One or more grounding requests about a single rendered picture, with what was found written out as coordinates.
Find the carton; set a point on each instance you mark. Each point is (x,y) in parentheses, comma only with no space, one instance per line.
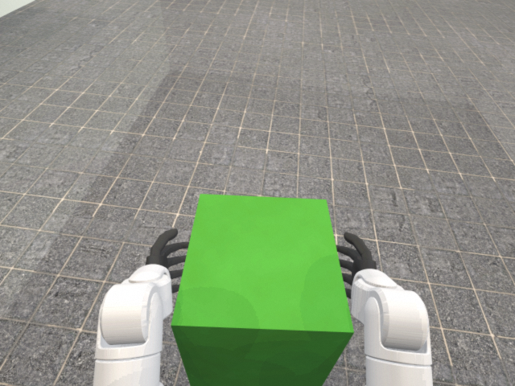
(261,300)

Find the robot right forearm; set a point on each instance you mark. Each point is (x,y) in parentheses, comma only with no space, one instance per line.
(396,331)

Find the left robot hand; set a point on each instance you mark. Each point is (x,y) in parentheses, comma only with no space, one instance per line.
(159,252)

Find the right robot hand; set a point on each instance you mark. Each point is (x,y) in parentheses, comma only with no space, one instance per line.
(362,258)

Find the robot left forearm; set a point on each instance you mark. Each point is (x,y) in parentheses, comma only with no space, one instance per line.
(130,329)

